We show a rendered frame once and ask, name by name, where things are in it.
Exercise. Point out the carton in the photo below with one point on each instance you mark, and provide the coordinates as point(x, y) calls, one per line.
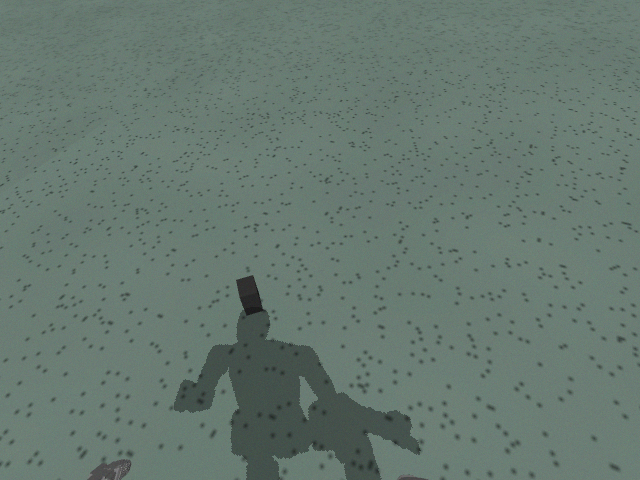
point(249, 295)

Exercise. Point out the left robot hand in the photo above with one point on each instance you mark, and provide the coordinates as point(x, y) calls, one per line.
point(114, 471)

